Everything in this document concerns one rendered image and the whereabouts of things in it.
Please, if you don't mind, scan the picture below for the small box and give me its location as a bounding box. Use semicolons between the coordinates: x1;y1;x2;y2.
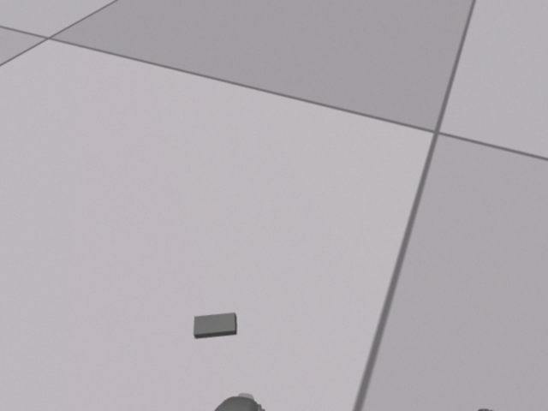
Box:
194;313;237;339

